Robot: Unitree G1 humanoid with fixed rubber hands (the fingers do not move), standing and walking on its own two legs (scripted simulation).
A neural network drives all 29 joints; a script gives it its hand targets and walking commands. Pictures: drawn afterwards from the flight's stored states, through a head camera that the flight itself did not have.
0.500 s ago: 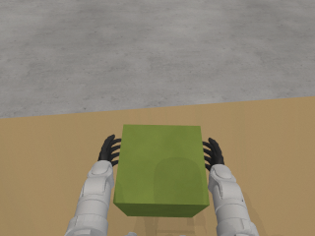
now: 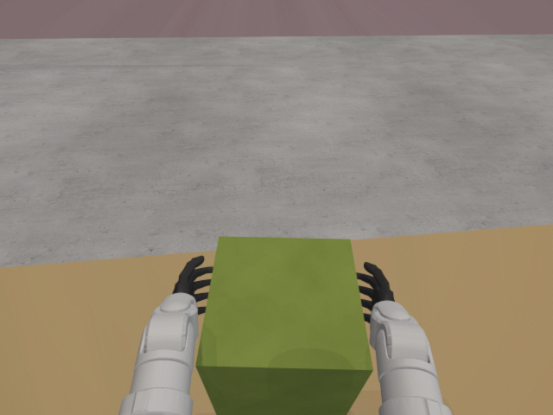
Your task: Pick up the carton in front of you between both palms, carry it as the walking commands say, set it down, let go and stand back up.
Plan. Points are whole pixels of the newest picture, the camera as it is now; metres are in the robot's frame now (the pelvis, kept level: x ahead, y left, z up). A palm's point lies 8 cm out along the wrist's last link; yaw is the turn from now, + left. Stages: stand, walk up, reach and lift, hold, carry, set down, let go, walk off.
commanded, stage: reach and lift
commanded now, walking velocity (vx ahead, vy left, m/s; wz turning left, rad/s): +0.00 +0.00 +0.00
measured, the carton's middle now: (282, 332) +0.28 +0.00 -0.05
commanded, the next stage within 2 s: hold in 0.82 s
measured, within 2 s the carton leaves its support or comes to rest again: neither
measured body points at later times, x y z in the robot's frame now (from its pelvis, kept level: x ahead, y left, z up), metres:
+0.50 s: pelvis +0.01 +0.00 +0.00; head -0.02 +0.00 +0.45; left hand +0.31 +0.15 +0.03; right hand +0.31 -0.15 +0.03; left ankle +0.02 +0.13 -0.74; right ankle +0.02 -0.13 -0.74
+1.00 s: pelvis +0.01 +0.00 +0.01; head -0.04 +0.00 +0.46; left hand +0.30 +0.15 +0.05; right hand +0.31 -0.15 +0.05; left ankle +0.02 +0.13 -0.74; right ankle +0.02 -0.13 -0.74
